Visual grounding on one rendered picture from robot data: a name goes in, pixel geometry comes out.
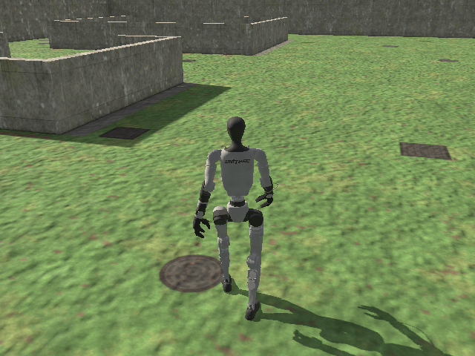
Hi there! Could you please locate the robot right hand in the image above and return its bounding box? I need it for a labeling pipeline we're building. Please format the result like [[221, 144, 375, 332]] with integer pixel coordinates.
[[255, 194, 273, 208]]

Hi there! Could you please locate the humanoid robot head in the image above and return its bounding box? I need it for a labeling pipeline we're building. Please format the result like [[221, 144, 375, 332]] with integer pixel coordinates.
[[224, 116, 249, 152]]

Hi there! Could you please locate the robot left hand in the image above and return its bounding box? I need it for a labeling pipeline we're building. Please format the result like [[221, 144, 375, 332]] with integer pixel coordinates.
[[193, 217, 210, 238]]

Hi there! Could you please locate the right robot shin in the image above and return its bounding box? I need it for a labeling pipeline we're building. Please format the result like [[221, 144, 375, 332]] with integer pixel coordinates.
[[247, 257, 261, 310]]

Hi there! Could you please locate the left robot forearm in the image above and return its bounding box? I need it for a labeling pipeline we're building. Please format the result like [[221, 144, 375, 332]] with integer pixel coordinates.
[[195, 180, 211, 219]]

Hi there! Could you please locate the robot left upper arm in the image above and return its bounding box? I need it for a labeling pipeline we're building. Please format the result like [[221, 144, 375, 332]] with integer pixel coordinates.
[[203, 149, 221, 192]]

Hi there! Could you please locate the robot right upper arm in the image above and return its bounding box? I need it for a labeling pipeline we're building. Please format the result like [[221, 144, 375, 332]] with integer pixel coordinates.
[[252, 148, 272, 187]]

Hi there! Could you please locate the right robot forearm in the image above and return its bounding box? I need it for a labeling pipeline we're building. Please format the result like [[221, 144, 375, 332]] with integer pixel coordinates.
[[263, 176, 274, 198]]

